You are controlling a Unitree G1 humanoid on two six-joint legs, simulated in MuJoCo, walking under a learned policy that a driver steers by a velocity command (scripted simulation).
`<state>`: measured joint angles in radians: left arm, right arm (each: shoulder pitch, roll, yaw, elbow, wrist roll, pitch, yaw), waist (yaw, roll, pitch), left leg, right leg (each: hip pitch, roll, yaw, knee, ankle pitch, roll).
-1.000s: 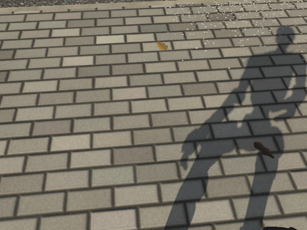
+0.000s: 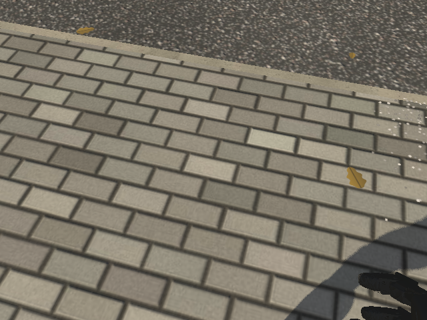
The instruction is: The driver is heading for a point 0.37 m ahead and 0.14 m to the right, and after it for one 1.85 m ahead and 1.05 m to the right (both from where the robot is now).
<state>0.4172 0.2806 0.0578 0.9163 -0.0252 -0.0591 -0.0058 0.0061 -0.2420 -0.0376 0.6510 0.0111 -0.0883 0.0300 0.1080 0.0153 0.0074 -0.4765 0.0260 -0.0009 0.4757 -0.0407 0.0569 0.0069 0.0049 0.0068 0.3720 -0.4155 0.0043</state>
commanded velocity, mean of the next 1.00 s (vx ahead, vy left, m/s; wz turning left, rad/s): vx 0.50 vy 0.00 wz -0.49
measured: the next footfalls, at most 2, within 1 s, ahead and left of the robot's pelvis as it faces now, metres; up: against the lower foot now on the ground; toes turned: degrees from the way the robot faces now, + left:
right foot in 0.54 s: +0.41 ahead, -0.17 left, +0.00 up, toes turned -19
left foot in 1.00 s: +0.75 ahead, -0.10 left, +0.00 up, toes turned -37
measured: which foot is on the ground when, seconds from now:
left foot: down 0.00-0.52, up 0.54-0.98, down 1.00-1.00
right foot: down 0.00-0.02, up 0.04-0.52, down 0.54-1.00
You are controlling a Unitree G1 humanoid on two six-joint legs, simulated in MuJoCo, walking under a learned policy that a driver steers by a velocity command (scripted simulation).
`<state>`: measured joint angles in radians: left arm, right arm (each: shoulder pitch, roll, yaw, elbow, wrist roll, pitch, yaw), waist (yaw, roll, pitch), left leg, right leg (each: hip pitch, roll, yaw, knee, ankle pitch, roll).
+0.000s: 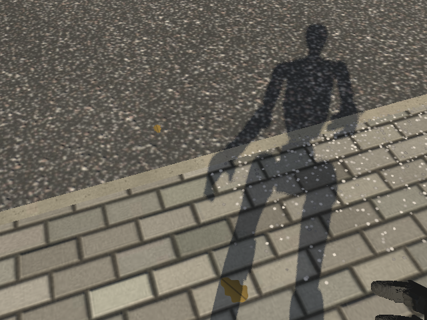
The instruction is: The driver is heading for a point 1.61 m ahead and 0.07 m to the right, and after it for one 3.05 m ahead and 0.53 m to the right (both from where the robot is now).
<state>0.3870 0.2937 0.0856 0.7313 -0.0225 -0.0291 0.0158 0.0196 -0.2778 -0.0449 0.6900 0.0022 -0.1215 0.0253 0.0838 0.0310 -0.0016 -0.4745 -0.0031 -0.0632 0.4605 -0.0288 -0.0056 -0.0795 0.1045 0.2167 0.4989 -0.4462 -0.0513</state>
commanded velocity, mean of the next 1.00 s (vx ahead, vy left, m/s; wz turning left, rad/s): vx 0.50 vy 0.00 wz -0.19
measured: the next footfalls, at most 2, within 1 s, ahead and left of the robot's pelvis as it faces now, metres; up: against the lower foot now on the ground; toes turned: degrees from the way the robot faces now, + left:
right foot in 0.52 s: +0.40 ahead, -0.19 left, +0.00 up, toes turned -18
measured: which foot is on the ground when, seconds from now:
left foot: down 0.00-0.52, up 0.54-1.00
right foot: down 0.00-0.00, up 0.02-0.50, down 0.52-1.00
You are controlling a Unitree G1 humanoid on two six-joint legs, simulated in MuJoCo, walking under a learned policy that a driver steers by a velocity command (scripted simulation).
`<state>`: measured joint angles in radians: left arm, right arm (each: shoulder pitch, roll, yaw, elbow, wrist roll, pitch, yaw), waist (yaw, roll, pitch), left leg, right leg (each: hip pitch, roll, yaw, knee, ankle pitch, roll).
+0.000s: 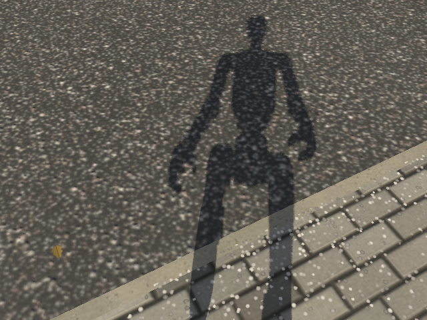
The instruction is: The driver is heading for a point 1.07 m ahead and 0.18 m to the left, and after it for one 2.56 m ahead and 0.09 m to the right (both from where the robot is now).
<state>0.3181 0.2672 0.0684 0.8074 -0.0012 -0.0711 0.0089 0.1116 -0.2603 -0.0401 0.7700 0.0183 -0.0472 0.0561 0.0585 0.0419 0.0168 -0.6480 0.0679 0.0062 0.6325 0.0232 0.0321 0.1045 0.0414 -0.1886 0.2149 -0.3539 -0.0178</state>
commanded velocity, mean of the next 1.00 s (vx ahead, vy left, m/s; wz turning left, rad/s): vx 0.50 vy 0.00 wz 0.38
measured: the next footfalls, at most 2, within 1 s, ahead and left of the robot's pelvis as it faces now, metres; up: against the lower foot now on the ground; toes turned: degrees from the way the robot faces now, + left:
left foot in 0.08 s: +0.22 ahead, +0.11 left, +0.00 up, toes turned +5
right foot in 0.54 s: +0.52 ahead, -0.04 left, +0.00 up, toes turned +23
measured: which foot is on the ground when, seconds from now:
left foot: up 0.00-0.06, down 0.08-0.56, up 0.58-1.00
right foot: down 0.00-0.06, up 0.08-0.52, down 0.54-1.00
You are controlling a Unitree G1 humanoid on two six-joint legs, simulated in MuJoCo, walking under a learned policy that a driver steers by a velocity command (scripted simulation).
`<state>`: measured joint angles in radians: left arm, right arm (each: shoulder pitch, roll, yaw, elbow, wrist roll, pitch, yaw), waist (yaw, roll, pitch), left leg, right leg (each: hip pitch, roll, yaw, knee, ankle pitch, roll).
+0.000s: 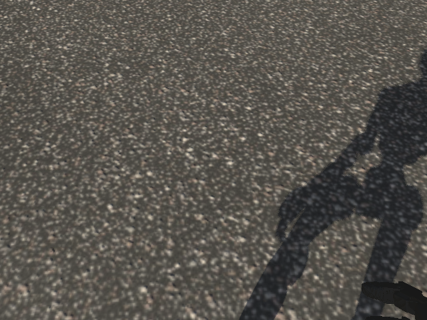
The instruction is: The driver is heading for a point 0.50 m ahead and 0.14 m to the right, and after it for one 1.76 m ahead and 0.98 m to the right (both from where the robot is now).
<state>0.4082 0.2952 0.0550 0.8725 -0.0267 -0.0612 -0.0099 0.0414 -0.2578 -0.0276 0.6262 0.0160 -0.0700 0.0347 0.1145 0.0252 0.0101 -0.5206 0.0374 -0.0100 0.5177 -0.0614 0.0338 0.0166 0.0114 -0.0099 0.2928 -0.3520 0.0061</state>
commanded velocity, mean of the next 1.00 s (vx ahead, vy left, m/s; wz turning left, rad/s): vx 0.50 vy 0.00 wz -0.43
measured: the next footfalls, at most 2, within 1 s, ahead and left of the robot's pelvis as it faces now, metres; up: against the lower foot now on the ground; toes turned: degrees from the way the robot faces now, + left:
left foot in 0.02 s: +0.18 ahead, +0.12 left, +0.00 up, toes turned +1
right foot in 0.56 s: +0.44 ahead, -0.15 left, +0.00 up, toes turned -18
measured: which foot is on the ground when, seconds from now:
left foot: up 0.00-0.00, down 0.02-0.58, up 0.60-1.00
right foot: down 0.00-0.04, up 0.06-0.54, down 0.56-1.00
